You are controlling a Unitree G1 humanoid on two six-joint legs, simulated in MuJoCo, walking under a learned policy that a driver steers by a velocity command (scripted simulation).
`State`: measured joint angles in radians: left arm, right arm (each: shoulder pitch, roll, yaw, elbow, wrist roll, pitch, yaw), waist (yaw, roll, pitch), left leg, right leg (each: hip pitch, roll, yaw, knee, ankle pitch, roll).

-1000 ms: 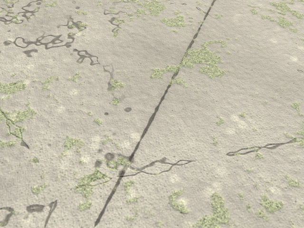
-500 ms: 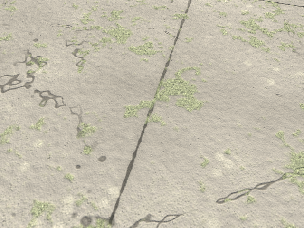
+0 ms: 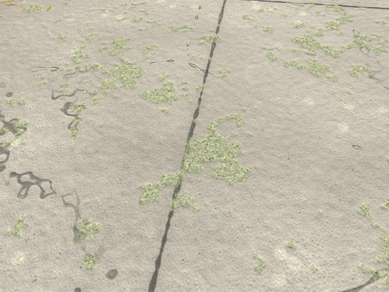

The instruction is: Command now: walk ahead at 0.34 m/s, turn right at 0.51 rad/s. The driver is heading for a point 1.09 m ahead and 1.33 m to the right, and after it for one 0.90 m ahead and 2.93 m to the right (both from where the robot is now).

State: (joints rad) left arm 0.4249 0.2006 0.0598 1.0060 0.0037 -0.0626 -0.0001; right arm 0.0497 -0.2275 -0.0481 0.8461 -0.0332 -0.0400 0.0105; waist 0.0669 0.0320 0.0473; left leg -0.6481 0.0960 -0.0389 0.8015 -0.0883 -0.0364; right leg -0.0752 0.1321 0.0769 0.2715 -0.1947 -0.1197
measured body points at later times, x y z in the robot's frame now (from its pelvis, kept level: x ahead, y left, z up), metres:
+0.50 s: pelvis +0.12 +0.04 -0.01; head +0.16 +0.05 +0.44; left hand +0.31 +0.28 -0.14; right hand +0.15 -0.25 -0.12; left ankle +0.22 +0.11 -0.75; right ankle +0.09 -0.08 -0.69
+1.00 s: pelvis +0.10 +0.02 +0.00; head +0.12 -0.02 +0.44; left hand +0.35 +0.19 -0.10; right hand +0.04 -0.28 -0.13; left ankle +0.19 +0.13 -0.70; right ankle +0.07 -0.06 -0.75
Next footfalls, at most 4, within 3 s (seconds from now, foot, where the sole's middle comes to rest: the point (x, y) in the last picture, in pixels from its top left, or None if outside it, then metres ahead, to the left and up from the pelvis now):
0.18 left None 0.26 0.11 -0.78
0.64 right None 0.11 -0.08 -0.78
1.16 left None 0.21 0.08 -0.78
1.62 right None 0.03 -0.04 -0.78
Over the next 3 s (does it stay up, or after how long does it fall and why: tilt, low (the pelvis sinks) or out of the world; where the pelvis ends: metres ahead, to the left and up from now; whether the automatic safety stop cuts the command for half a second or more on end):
stays up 0.19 -0.18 -0.02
